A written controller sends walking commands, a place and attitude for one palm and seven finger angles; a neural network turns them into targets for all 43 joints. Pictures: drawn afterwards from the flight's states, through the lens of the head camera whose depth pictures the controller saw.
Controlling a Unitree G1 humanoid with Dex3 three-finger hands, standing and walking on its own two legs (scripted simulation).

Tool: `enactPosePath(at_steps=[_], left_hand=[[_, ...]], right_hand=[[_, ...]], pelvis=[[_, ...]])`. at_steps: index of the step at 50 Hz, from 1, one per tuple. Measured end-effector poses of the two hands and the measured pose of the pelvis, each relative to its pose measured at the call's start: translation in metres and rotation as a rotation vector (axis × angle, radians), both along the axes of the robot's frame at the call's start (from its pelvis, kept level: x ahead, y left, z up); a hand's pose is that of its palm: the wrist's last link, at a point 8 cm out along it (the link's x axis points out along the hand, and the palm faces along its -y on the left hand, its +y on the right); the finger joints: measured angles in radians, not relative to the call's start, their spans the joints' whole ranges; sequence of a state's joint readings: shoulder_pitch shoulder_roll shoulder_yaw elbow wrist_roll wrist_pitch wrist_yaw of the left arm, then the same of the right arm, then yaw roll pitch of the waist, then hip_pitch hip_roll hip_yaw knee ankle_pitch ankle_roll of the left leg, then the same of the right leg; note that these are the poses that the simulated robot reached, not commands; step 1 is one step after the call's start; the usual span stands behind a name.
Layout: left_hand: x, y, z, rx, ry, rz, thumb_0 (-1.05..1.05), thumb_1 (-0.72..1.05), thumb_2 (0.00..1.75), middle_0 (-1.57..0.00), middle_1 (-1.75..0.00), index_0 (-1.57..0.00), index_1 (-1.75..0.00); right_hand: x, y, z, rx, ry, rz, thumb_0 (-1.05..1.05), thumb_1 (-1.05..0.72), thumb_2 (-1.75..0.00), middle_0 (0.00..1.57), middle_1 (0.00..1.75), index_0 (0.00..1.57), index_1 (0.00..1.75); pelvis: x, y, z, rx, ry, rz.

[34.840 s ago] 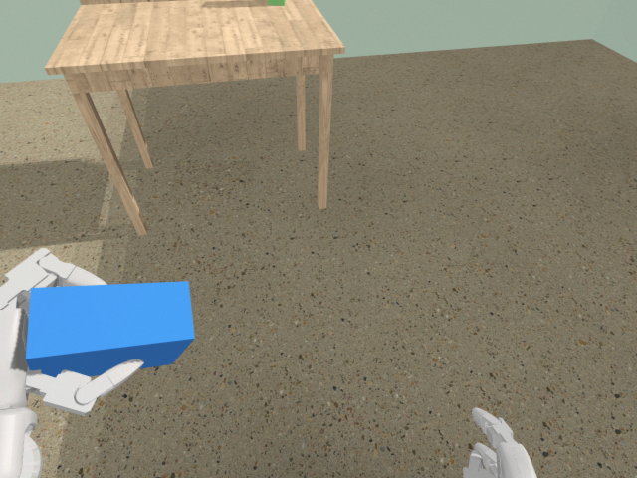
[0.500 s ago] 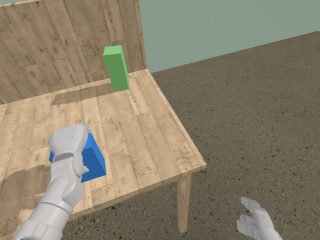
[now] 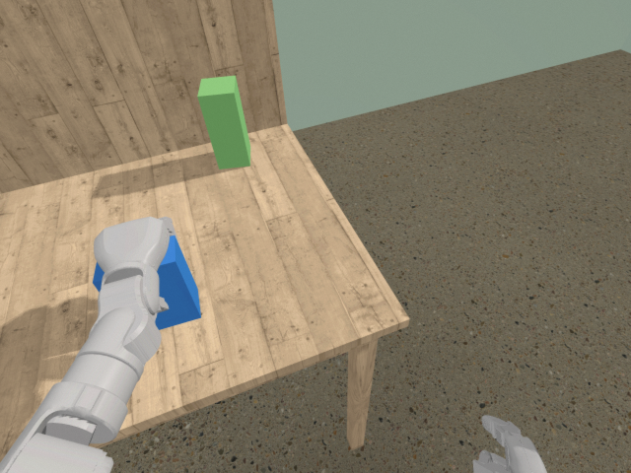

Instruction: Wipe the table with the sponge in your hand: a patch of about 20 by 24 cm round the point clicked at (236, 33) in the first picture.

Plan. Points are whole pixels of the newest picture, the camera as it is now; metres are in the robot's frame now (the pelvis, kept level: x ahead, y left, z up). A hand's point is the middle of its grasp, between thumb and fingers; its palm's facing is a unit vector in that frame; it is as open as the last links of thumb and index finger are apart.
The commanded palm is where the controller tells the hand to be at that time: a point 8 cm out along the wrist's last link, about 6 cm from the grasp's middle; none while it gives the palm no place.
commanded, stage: wipe forward along the middle lane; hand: left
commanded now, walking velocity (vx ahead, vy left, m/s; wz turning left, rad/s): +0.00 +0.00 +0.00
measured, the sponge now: (157, 296) +0.34 +0.27 +0.02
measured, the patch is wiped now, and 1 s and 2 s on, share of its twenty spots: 1.00 1.00 1.00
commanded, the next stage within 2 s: slide back across to the first lane in 0.76 s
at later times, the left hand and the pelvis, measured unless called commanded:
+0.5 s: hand (145, 244) +0.40 +0.30 +0.07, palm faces -0.09 -0.01 -1.00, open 10.0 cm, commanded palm +0.38 +0.29 +0.10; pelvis +0.01 +0.00 +0.00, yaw +1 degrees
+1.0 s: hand (141, 228) +0.43 +0.32 +0.07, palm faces -0.10 -0.01 -1.00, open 10.0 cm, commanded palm +0.41 +0.32 +0.11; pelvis +0.01 +0.02 +0.00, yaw +0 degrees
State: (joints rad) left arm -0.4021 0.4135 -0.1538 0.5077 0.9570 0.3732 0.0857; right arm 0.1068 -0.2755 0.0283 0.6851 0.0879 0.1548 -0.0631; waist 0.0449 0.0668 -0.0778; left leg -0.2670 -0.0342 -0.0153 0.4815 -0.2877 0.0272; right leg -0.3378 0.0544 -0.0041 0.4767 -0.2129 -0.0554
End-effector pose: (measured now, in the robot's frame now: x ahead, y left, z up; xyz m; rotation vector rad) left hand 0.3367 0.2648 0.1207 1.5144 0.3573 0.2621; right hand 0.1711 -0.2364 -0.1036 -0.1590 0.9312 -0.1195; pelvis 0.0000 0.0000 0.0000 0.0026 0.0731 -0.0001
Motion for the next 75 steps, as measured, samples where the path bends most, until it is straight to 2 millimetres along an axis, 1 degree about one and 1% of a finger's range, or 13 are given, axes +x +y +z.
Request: enactPosePath(at_steps=[7,21,36,43,47,53,57,61,69,75], left_hand=[[0.016,0.007,0.001,0.011,0.018,-0.004,0.00,-0.52,1.08,-0.74,-1.36,-0.77,-1.32],[0.042,0.021,0.000,0.026,0.034,-0.014,0.00,-0.52,1.08,-0.74,-1.36,-0.76,-1.33],[0.066,0.033,0.000,0.033,0.045,-0.025,0.00,-0.52,1.08,-0.75,-1.36,-0.77,-1.33],[0.080,0.040,0.002,0.047,0.055,-0.025,0.00,-0.52,1.08,-0.75,-1.36,-0.77,-1.33],[0.084,0.044,0.001,0.043,0.056,-0.031,0.00,-0.52,1.08,-0.74,-1.36,-0.76,-1.33],[0.082,0.049,0.000,0.019,0.034,-0.038,0.00,-0.52,1.08,-0.74,-1.37,-0.76,-1.33],[0.080,0.059,0.003,0.017,0.024,-0.024,0.00,-0.52,1.08,-0.73,-1.38,-0.75,-1.34],[0.075,0.071,0.006,0.017,0.029,-0.003,0.00,-0.51,1.08,-0.73,-1.38,-0.75,-1.35],[0.061,0.096,0.006,0.008,0.055,0.009,0.00,-0.51,1.08,-0.72,-1.39,-0.74,-1.35],[0.055,0.106,0.004,0.014,0.061,-0.012,0.00,-0.51,1.08,-0.72,-1.39,-0.74,-1.35]], right_hand=[[-0.006,-0.003,-0.003,-0.016,0.029,-0.006,0.01,-0.90,-0.90,0.21,0.30,0.20,0.30],[-0.031,-0.013,-0.013,-0.037,0.129,-0.045,0.01,-0.91,-0.90,0.21,0.30,0.20,0.30],[-0.051,-0.011,-0.019,-0.039,0.199,-0.076,0.01,-0.91,-0.90,0.21,0.30,0.20,0.30],[-0.065,-0.012,-0.020,-0.048,0.232,-0.092,0.01,-0.90,-0.90,0.21,0.30,0.20,0.30],[-0.075,-0.013,-0.021,-0.050,0.258,-0.112,0.01,-0.90,-0.90,0.21,0.30,0.20,0.30],[-0.085,-0.011,-0.021,-0.047,0.286,-0.134,0.01,-0.91,-0.90,0.21,0.30,0.20,0.30],[-0.083,-0.009,-0.019,-0.044,0.283,-0.138,0.01,-0.91,-0.90,0.21,0.30,0.20,0.30],[-0.074,-0.007,-0.016,-0.041,0.264,-0.132,0.01,-0.91,-0.90,0.21,0.30,0.20,0.30],[-0.042,0.000,-0.009,-0.052,0.211,-0.086,0.01,-0.91,-0.90,0.21,0.30,0.20,0.30],[-0.020,0.009,-0.005,-0.058,0.182,-0.046,0.01,-0.91,-0.90,0.21,0.30,0.20,0.30]], pelvis=[[0.001,0.000,0.000,-0.002,0.017,0.008],[0.006,0.003,-0.001,-0.009,0.055,0.011],[0.009,0.009,-0.002,-0.015,0.091,0.012],[0.008,0.011,-0.003,-0.018,0.111,0.012],[0.009,0.014,-0.003,-0.020,0.118,0.006],[0.013,0.018,-0.001,-0.021,0.106,-0.002],[0.016,0.019,0.000,-0.021,0.096,-0.007],[0.019,0.022,0.002,-0.023,0.087,-0.008],[0.026,0.028,0.003,-0.029,0.073,0.005],[0.029,0.033,0.002,-0.032,0.078,0.018]])
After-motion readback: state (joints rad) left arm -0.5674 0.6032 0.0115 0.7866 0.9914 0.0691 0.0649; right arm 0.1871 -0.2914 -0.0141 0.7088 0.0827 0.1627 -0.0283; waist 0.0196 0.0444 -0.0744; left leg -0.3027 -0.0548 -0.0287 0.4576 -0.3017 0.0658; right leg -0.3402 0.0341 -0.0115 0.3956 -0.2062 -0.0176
